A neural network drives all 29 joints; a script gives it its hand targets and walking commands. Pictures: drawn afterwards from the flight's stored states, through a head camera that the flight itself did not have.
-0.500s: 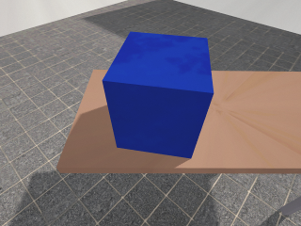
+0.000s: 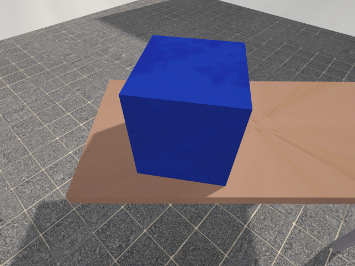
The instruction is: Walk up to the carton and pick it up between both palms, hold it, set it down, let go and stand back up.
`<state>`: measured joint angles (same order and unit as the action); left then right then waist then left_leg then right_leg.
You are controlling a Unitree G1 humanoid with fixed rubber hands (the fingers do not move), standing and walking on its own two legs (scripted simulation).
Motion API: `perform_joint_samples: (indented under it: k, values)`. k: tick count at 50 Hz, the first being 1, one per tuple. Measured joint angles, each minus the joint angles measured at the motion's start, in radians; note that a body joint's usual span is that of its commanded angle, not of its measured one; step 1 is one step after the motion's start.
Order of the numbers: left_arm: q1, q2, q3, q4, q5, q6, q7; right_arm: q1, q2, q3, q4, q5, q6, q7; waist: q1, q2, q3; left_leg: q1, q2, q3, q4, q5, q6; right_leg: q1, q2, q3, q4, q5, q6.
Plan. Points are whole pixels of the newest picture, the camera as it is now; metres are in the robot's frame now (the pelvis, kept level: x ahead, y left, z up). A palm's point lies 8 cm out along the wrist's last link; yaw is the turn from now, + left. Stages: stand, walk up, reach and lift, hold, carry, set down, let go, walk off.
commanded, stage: stand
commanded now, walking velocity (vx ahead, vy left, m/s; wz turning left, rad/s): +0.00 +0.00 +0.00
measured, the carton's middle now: (188, 110) +0.51 +0.01 +0.06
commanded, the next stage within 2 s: none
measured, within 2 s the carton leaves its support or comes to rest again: neither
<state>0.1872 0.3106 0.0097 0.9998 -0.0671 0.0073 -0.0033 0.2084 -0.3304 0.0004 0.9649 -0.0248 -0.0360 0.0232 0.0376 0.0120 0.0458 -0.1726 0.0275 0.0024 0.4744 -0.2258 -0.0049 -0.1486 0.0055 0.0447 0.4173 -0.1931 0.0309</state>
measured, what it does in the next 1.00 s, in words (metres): stands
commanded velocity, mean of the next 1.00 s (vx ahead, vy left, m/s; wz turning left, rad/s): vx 0.00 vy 0.00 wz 0.00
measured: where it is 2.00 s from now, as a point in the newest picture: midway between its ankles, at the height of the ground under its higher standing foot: outside the picture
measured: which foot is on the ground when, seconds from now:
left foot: down 0.00-1.00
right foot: down 0.00-1.00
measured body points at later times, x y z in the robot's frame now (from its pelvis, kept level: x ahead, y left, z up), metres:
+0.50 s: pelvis +0.01 +0.00 +0.00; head +0.01 +0.00 +0.45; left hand +0.09 +0.29 -0.13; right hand +0.11 -0.29 -0.12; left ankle +0.03 +0.12 -0.74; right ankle +0.03 -0.14 -0.74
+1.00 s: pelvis +0.01 +0.00 +0.00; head +0.01 +0.00 +0.45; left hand +0.09 +0.28 -0.13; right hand +0.11 -0.29 -0.12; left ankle +0.03 +0.12 -0.74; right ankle +0.03 -0.14 -0.74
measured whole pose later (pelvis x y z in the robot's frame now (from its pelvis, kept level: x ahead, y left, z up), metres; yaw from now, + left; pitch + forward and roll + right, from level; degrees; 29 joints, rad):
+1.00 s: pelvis +0.01 +0.00 +0.00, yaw +0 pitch -4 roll -1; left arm 0.13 0.31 0.01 1.00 -0.07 0.01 0.00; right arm 0.17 -0.33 0.00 0.97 -0.02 -0.03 0.02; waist 0.04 0.01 0.08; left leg -0.17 0.03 0.00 0.46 -0.23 0.00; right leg -0.15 0.01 0.04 0.42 -0.20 0.03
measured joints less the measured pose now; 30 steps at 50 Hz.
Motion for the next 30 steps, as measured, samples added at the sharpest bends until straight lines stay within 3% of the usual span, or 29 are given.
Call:
perform_joint_samples:
  k: [30]
  values:
    - [-0.053, 0.0, 0.0, 0.0, 0.0, 0.0, 0.0, -0.034, -0.001, 0.0, 0.0, 0.0, 0.003, 0.0, 0.0, 0.0, 0.029, 0.0, 0.0, 0.0, -0.008, -0.003, 0.0, -0.003, 0.0, 0.0, 0.0, -0.007, -0.001]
